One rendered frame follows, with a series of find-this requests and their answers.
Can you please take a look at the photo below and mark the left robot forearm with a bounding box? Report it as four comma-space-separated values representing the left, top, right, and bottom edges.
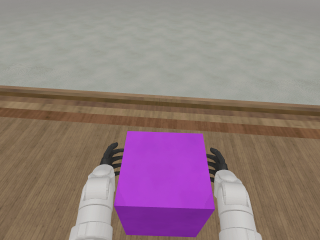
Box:
69, 164, 115, 240

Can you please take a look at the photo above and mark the carton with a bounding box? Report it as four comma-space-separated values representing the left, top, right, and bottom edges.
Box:
114, 131, 215, 237

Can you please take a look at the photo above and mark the robot left hand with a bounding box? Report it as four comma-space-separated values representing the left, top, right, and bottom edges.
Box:
100, 142, 124, 176

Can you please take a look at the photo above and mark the robot right hand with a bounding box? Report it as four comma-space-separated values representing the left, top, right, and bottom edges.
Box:
206, 147, 228, 183

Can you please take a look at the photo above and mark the right robot forearm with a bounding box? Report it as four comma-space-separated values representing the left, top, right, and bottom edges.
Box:
214, 169, 262, 240

